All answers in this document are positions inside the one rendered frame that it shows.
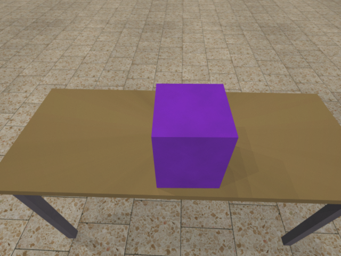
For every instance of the table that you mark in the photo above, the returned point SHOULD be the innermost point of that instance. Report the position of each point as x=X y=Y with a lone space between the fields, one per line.
x=97 y=143

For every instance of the carton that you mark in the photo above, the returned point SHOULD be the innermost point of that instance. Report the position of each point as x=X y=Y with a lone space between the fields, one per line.
x=193 y=135

